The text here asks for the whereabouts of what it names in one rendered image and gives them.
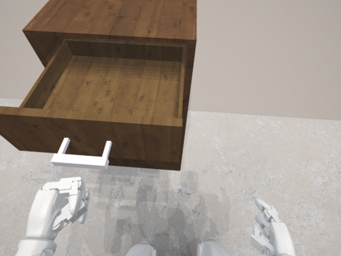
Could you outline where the drawer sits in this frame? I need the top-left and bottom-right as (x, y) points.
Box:
(0, 39), (186, 163)

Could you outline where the left robot thigh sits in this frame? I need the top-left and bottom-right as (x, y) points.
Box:
(125, 244), (157, 256)

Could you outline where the robot right hand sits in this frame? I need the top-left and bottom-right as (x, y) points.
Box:
(251, 198), (296, 256)

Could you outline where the robot right shin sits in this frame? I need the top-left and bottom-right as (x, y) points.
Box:
(205, 237), (216, 242)

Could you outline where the cabinet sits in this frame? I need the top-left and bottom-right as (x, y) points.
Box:
(22, 0), (197, 171)

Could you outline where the handle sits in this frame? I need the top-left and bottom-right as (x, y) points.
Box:
(51, 138), (112, 170)

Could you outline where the robot left hand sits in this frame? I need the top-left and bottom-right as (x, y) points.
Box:
(26, 177), (91, 241)

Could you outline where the left robot forearm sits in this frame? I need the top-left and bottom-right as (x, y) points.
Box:
(15, 237), (57, 256)

